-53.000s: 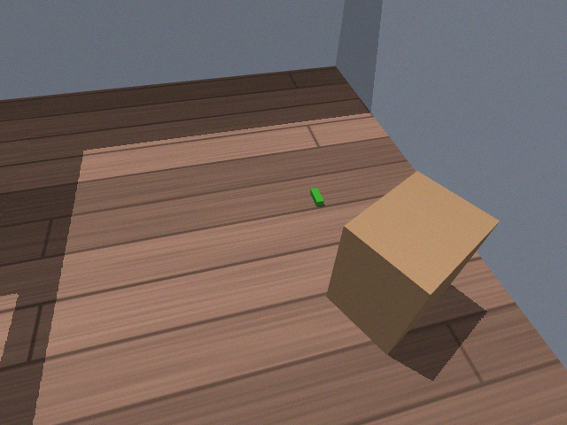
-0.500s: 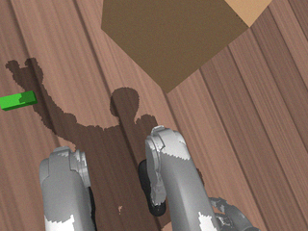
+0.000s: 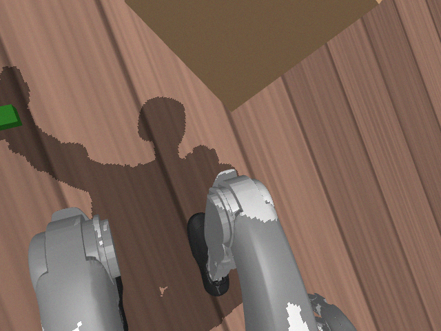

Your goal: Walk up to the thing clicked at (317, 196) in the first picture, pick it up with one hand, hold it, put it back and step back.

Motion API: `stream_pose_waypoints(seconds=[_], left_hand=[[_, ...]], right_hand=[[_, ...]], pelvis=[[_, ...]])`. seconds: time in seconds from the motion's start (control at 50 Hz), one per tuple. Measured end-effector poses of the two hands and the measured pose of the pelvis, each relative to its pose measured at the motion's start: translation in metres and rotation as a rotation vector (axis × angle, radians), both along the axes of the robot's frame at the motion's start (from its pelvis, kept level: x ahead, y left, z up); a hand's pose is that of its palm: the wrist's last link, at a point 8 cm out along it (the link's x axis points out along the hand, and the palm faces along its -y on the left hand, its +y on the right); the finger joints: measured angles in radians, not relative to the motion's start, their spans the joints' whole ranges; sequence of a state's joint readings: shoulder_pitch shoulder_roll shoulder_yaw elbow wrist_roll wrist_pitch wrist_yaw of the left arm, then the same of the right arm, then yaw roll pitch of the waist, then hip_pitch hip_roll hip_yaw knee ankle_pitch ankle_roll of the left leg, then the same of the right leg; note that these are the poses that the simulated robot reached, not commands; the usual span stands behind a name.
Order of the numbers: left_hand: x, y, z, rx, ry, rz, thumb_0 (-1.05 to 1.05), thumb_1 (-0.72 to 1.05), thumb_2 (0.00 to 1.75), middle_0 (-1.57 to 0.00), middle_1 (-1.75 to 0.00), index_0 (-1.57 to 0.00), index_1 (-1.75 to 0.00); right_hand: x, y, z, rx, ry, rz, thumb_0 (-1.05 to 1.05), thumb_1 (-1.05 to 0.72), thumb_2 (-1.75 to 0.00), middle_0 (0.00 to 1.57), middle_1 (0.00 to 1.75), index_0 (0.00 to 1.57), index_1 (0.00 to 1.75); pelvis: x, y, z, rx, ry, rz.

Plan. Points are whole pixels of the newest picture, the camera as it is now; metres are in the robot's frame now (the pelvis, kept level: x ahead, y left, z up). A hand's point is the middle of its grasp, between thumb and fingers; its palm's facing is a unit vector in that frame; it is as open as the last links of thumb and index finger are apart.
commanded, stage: home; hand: left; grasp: from above
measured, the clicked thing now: out of the picture +0.51 +0.31 -0.31
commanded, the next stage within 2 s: none
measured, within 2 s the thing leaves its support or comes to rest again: neither
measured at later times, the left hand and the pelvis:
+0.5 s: hand out of the picture +0.38 +0.29 +0.00, palm faces -0.27 -0.67 -0.70, open 7.6 cm; pelvis +0.01 +0.00 +0.13, yaw +5 degrees
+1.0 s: hand out of the picture +0.27 +0.22 +0.22, palm faces +0.18 -0.95 -0.26, open 7.4 cm; pelvis +0.05 +0.00 +0.31, yaw +9 degrees
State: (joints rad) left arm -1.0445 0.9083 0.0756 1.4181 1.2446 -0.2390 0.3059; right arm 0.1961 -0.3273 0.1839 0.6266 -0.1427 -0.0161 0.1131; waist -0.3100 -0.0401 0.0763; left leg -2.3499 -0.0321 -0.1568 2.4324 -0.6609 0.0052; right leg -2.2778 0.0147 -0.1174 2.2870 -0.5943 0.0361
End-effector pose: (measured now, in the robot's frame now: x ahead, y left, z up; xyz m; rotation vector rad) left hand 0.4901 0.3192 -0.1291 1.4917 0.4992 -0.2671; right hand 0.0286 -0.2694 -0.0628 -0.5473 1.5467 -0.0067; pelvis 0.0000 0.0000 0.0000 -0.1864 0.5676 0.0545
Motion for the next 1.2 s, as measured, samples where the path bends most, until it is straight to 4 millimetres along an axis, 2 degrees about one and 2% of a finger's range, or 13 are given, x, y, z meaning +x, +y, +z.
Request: stream_pose_waypoints(seconds=[0.06,0.1,0.22,0.3,0.4,0.48,0.6,0.76,0.86,0.98,1.2], left_hand=[[0.005,-0.002,0.000,-0.023,-0.079,0.002,0.00,-0.17,0.87,-0.25,-0.70,-0.24,-0.71],[0.008,-0.002,0.009,-0.046,-0.138,0.021,0.00,-0.07,0.88,-0.25,-0.65,-0.24,-0.67],[0.001,0.007,0.059,-0.109,-0.204,0.183,0.00,0.26,0.91,-0.25,-0.53,-0.23,-0.55],[-0.021,0.013,0.100,-0.163,-0.143,0.297,0.00,0.48,0.92,-0.24,-0.45,-0.23,-0.47],[-0.067,0.012,0.146,-0.302,-0.038,0.407,0.00,0.70,0.93,-0.23,-0.39,-0.22,-0.40],[-0.106,0.004,0.176,-0.459,-0.014,0.467,0.00,0.80,0.92,-0.22,-0.35,-0.22,-0.36],[-0.158,-0.011,0.218,-0.644,-0.070,0.564,0.01,0.86,0.91,-0.22,-0.31,-0.21,-0.32],[-0.210,-0.029,0.276,-0.817,-0.065,0.776,0.01,0.89,0.90,-0.21,-0.30,-0.21,-0.31],[-0.230,-0.042,0.318,-0.906,-0.047,0.884,0.01,0.89,0.90,-0.21,-0.30,-0.21,-0.30],[-0.242,-0.052,0.368,-1.005,-0.046,0.983,0.01,0.89,0.90,-0.21,-0.30,-0.20,-0.30],[-0.269,-0.056,0.450,-1.058,-0.038,1.031,0.01,0.90,0.90,-0.20,-0.30,-0.20,-0.30]], right_hand=[[0.001,0.003,0.000,-0.001,0.003,-0.008,0.00,-0.90,-0.89,0.20,0.30,0.20,0.30],[0.005,0.005,0.001,0.003,-0.008,-0.020,0.00,-0.90,-0.89,0.20,0.30,0.20,0.30],[0.038,0.010,0.008,0.051,-0.103,-0.060,0.00,-0.90,-0.89,0.20,0.30,0.20,0.30],[0.065,0.016,0.022,0.108,-0.181,-0.079,0.00,-0.90,-0.90,0.20,0.30,0.20,0.30],[0.098,0.022,0.048,0.163,-0.266,-0.066,0.00,-0.91,-0.90,0.20,0.30,0.20,0.30],[0.122,0.023,0.074,0.176,-0.343,-0.033,0.00,-0.91,-0.90,0.20,0.30,0.20,0.30],[0.161,0.027,0.116,0.181,-0.488,0.001,0.01,-0.91,-0.90,0.20,0.30,0.20,0.30],[0.200,0.045,0.186,0.215,-0.664,0.004,0.01,-0.91,-0.90,0.20,0.30,0.20,0.30],[0.211,0.053,0.234,0.229,-0.736,-0.004,0.01,-0.91,-0.90,0.20,0.30,0.20,0.30],[0.213,0.056,0.286,0.212,-0.787,-0.026,0.01,-0.91,-0.90,0.20,0.30,0.20,0.30],[0.214,0.054,0.356,0.166,-0.851,-0.061,0.01,-0.91,-0.90,0.20,0.30,0.20,0.30]], pelvis=[[0.003,0.001,-0.002,-0.007,0.013,0.000],[0.006,0.002,0.000,-0.008,0.030,0.002],[0.016,0.004,0.023,0.003,0.079,0.011],[0.019,0.007,0.052,0.015,0.098,0.020],[0.018,0.008,0.093,0.042,0.086,0.032],[0.015,0.006,0.121,0.059,0.062,0.042],[0.013,0.001,0.156,0.078,0.015,0.058],[0.018,-0.004,0.214,0.105,-0.059,0.073],[0.029,-0.005,0.255,0.120,-0.110,0.080],[0.045,-0.004,0.301,0.130,-0.176,0.089],[0.076,0.005,0.364,0.145,-0.291,0.105]])
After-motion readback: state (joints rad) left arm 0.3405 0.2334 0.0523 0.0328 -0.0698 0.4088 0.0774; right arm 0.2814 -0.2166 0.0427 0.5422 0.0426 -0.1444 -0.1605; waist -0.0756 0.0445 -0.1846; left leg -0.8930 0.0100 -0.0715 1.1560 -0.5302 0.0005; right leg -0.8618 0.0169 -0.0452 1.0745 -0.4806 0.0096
